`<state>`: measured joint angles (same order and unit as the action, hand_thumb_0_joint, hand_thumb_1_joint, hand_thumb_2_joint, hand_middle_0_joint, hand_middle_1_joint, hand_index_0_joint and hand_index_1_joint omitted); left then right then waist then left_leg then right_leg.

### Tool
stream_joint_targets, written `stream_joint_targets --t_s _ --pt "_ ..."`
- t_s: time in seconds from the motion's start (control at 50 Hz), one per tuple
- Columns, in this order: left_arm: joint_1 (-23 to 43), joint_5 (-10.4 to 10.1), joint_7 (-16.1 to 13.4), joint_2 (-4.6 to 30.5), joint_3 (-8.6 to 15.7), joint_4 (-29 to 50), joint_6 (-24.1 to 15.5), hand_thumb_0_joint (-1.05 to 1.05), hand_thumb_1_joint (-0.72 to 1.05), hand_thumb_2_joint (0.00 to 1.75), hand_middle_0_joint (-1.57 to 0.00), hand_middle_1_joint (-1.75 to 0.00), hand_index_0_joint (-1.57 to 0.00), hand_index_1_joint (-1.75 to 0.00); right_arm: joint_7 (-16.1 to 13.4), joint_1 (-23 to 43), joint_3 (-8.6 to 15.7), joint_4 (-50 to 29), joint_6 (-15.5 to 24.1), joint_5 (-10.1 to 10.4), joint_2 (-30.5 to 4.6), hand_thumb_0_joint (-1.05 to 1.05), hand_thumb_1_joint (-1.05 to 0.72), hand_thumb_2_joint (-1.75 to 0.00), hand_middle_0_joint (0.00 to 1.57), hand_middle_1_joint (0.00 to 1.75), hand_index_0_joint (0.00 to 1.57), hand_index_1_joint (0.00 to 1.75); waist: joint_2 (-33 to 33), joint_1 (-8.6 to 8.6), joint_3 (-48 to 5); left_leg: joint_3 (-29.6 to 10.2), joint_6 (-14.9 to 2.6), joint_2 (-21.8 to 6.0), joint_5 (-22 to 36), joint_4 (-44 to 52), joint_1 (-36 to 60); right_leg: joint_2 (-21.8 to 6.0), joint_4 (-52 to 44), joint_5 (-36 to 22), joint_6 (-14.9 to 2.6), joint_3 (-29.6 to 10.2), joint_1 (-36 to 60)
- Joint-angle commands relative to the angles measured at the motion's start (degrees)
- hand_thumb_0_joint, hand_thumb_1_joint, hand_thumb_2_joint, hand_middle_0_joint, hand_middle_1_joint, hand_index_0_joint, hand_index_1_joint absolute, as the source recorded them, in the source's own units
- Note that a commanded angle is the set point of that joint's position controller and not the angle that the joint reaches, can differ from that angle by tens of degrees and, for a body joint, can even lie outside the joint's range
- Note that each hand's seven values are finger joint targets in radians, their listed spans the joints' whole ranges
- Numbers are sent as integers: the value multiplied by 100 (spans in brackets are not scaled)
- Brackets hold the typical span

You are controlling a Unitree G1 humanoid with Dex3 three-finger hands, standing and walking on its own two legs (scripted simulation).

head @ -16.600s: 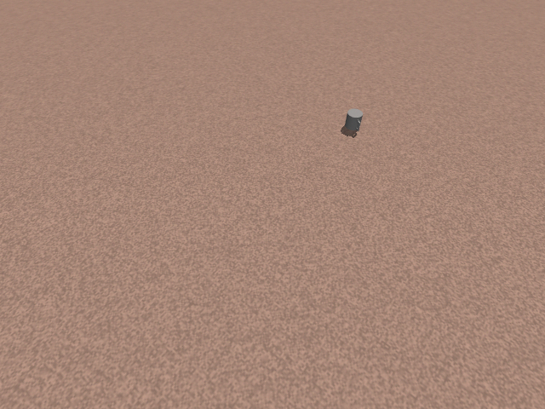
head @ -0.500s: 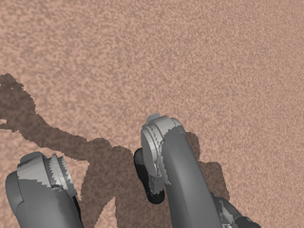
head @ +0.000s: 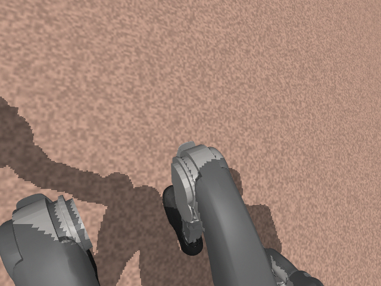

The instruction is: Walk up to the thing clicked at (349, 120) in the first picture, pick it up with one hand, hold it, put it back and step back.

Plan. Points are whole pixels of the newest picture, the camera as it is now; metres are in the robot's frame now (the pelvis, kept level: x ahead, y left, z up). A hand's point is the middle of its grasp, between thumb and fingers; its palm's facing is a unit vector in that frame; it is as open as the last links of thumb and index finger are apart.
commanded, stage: close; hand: left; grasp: from above
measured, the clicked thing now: out of the picture +0.48 +0.31 -0.25
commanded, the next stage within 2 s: settle in 1.02 s
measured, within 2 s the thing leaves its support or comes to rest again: leaves its support in 1.50 s
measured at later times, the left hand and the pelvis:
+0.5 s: hand out of the picture +0.45 +0.33 -0.22, palm faces -0.44 -0.14 -0.88, open 12.0 cm; pelvis +0.00 +0.00 +0.00, yaw +0 degrees
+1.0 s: hand out of the picture +0.45 +0.33 -0.21, palm faces -0.44 -0.14 -0.89, open 11.8 cm; pelvis +0.00 +0.00 +0.01, yaw +0 degrees
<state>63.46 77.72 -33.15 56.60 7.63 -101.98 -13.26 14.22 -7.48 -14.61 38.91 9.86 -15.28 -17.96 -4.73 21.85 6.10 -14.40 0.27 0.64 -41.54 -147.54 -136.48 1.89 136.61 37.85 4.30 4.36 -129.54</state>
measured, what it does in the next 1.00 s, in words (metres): stands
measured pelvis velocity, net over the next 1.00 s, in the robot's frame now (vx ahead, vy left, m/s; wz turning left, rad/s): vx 0.00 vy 0.00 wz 0.01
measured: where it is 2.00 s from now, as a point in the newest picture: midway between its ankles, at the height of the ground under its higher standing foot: (141, 259)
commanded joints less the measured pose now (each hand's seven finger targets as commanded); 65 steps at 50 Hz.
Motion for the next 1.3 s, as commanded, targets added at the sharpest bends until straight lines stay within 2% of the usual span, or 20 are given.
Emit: stream_joint_targets --t_s 0.0,0.12,0.2,0.24,0.3,0.42,0.48,0.52,0.62,0.68,0.74,0.8,0.86,0.9,0.96,1.02,1.08,1.16,1.24,1.28 --pt "1565 -120 -172 1030 -60 689 -32 0 -23 91 -23 -109 -27 -105 -41 -927 548 -24 36 -6 -1876 0 -90 -90 20 30 20 30 2597 292 -3430 581 -58 -157 989 1721 2841 190 -973 -1229 -488 1005 1661" --pt "1524 -114 -132 1017 -95 581 0 0 -18 91 -28 -107 -31 -104 -18 -964 489 -37 89 8 -1863 0 -90 -90 20 30 20 30 2586 353 -3255 568 -53 -155 982 1700 2791 167 -943 -1230 -480 1027 1593" --pt "1539 -145 -123 1111 -57 749 -19 0 -14 87 -31 -103 -34 -100 -28 -986 520 -31 83 42 -1890 0 -90 -90 20 30 20 30 2690 246 -3420 548 -18 -168 1098 1791 2910 175 -968 -1288 -493 1025 1681" --pt "1474 -130 -88 975 -143 590 -11 0 -12 84 -32 -103 -35 -100 -4 -1022 484 -27 82 -4 -1856 0 -90 -90 20 30 20 30 2626 354 -3252 617 -51 -153 1058 1711 2788 185 -1015 -1281 -472 1021 1702" --pt "1459 -189 -102 1122 -130 693 -23 0 -13 88 -32 -104 -35 -101 -59 -990 523 -2 68 56 -1892 0 -90 -90 20 30 20 30 2680 235 -3516 656 -58 -154 1120 1695 2831 203 -1072 -1340 -491 961 1847" --pt "1481 -218 -62 903 -251 706 -18 0 -7 86 -37 -102 -40 -99 -75 -1044 538 -31 48 52 -1869 0 -90 -90 20 30 20 30 2532 316 -3399 680 -78 -144 1114 1645 2770 193 -1081 -1355 -482 976 1820" --pt "1351 -269 -88 1031 -144 818 -25 0 -3 89 -40 -102 -43 -100 -112 -1106 600 16 17 90 -1892 0 -90 -90 20 30 20 30 2681 157 -3616 655 -44 -143 1227 1790 2891 207 -1132 -1393 -504 976 1962" --pt "1309 -228 -44 711 -317 551 14 0 2 86 -42 -103 -46 -99 -74 -1078 512 22 21 36 -1787 0 -90 -90 20 30 20 30 2501 331 -3351 647 -58 -145 1148 1713 2788 182 -1058 -1356 -490 1023 1790" --pt "1506 -290 -35 1018 -210 827 -20 0 8 91 -48 -105 -51 -102 -105 -1011 555 5 38 89 -1897 0 -91 -90 20 30 20 30 2688 193 -3382 602 -28 -147 1032 1836 2871 163 -1073 -1217 -518 994 1723" --pt "1506 -292 -17 889 -262 714 -21 0 12 92 -51 -105 -54 -102 -91 -1025 497 -70 32 72 -1860 0 -90 -90 20 30 20 30 2520 312 -3329 602 -48 -143 1027 1798 2796 162 -1093 -1252 -495 1003 1786" --pt "1470 -315 -7 1030 -201 812 -33 0 13 92 -52 -104 -55 -101 -108 -1018 536 -51 25 82 -1898 0 -90 -90 20 30 20 30 2546 209 -3390 625 -54 -136 961 1803 2784 166 -1140 -1175 -499 976 1775" --pt "1559 -270 -3 938 -272 861 -44 0 16 93 -54 -105 -57 -102 -103 -1104 527 -10 16 65 -1881 0 -90 -90 20 30 20 30 2572 305 -3473 624 -47 -141 1155 1742 2899 168 -1092 -1350 -496 982 1835" --pt "1475 -318 -26 946 -212 778 -31 0 19 94 -55 -106 -58 -103 -120 -1096 526 -16 1 90 -1863 0 -90 -90 20 30 20 30 2548 227 -3492 634 -47 -132 1165 1774 2791 162 -1097 -1332 -518 977 1835" --pt "1372 -320 9 793 -317 625 -29 0 21 96 -58 -104 -61 -102 -107 -1122 513 -2 1 56 -1854 0 -90 -90 20 30 20 30 2404 347 -3261 639 -62 -138 1098 1761 2750 177 -1134 -1292 -494 993 1835" --pt "1479 -339 -11 1101 -195 813 -46 0 25 97 -61 -105 -63 -103 -151 -1126 516 -37 -8 97 -1900 0 -90 -90 20 30 20 30 2430 220 -3433 678 -85 -134 1033 1754 2682 174 -1232 -1223 -490 953 1957" --pt "1589 -296 1 1006 -224 962 -59 0 27 101 -63 -107 -65 -105 -177 -1199 563 16 -30 87 -1914 0 -90 -90 20 30 20 30 2598 236 -3573 627 -43 -135 1178 1800 2903 163 -1133 -1315 -515 990 1872" --pt "1376 -281 10 849 -300 572 -22 0 29 98 -64 -107 -66 -104 -145 -1128 488 -49 -19 82 -1862 0 -90 -90 20 30 20 30 2408 339 -3249 599 -54 -137 1055 1794 2754 154 -1115 -1248 -503 1014 1791" --pt "1490 -303 -10 1086 -218 803 -27 0 23 99 -65 -107 -68 -104 -186 -1153 526 -7 -59 60 -1899 0 -92 -91 20 30 20 30 2690 211 -3461 626 -26 -140 1108 1898 2893 162 -1154 -1255 -530 975 1937" --pt "1496 -303 88 934 -287 820 40 0 24 101 -66 -106 -68 -104 -175 -1089 536 -49 -51 84 -1863 0 -92 -91 20 30 20 30 2619 244 -3396 628 -27 -137 1012 1834 2860 151 -1111 -1215 -529 971 1732" --pt "1642 -288 91 1125 -155 1054 45 0 25 98 -66 -106 -68 -104 -174 -1200 571 -50 -57 74 -1909 0 -92 -91 20 30 20 30 2780 196 -3613 662 -30 -116 1172 1838 2962 132 -1132 -1328 -526 955 1883"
